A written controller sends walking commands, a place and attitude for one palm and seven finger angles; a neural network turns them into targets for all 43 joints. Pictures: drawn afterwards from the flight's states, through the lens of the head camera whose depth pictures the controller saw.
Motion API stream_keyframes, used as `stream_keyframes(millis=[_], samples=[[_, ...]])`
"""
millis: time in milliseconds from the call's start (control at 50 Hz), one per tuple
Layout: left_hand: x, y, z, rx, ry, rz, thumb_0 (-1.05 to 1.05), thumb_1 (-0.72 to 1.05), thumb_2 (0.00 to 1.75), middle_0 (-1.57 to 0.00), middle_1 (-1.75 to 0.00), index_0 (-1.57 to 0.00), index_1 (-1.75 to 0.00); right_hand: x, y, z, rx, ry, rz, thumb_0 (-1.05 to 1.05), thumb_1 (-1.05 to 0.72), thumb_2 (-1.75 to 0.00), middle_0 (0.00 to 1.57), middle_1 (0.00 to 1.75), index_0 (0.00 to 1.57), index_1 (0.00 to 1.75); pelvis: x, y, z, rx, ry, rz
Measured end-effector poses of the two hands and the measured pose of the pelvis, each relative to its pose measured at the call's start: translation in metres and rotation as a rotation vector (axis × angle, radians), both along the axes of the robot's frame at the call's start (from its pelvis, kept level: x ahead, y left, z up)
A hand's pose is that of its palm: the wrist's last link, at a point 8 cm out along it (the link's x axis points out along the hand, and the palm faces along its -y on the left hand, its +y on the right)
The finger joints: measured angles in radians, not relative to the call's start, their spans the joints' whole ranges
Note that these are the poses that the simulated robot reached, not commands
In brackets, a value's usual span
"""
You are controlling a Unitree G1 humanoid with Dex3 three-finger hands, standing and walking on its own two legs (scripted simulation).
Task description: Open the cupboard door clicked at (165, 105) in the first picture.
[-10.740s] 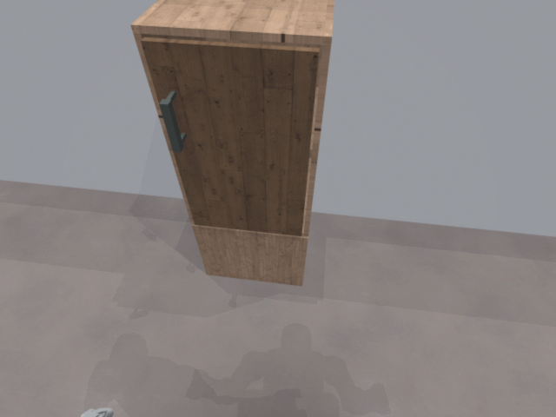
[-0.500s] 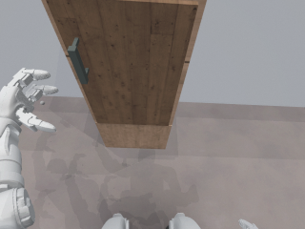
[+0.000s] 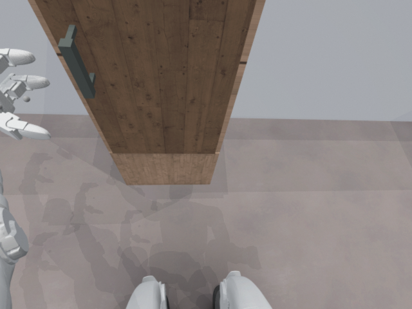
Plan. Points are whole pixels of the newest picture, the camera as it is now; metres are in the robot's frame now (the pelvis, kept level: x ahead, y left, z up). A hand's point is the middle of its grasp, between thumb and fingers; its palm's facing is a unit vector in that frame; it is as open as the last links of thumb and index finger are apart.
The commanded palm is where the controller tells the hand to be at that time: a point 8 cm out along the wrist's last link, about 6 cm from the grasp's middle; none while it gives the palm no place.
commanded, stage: move the hooked fingers beside the handle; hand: left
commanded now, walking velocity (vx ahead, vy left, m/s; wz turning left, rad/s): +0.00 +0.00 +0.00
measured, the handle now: (81, 64) +0.56 +0.22 +0.08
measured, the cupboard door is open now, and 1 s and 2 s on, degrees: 0 0 0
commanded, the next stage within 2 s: slide the fingers in behind the handle in 1.10 s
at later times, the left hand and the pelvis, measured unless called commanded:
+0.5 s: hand (32, 77) +0.52 +0.29 +0.09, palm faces -0.03 -1.00 -0.02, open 14.0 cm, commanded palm +0.50 +0.33 +0.08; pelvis +0.00 +0.01 -0.01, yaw -2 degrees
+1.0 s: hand (30, 83) +0.51 +0.29 +0.09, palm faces -0.02 -1.00 -0.01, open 14.0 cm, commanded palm +0.50 +0.33 +0.08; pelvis +0.01 +0.01 -0.01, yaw -1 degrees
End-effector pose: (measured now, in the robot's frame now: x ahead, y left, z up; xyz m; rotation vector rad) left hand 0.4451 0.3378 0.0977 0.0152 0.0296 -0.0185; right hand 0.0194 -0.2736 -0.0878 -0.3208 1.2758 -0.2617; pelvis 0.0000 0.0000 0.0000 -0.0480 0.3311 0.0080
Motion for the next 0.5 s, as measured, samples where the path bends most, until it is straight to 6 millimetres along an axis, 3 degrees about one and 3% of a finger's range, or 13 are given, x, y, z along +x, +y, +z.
stream_keyframes(millis=[360,500], samples=[[0.054,0.0,0.002,0.001,0.016,-0.007,-0.01,-0.5,0.3,-0.3,-1.2,-0.3,-1.2,-0.038,0.013,-0.002,-0.016,0.119,-0.061,0.0,-0.9,-0.9,0.2,0.3,0.21,0.3,-0.002,0.008,-0.009,-0.021,0.069,-0.008],[0.055,0.006,-0.006,0.001,0.021,-0.007,-0.01,-0.5,0.3,-0.3,-1.2,-0.3,-1.2,-0.049,0.021,-0.001,0.006,0.168,-0.087,0.0,-0.9,-0.9,0.2,0.3,0.21,0.3,0.002,0.012,-0.009,-0.022,0.084,-0.021]])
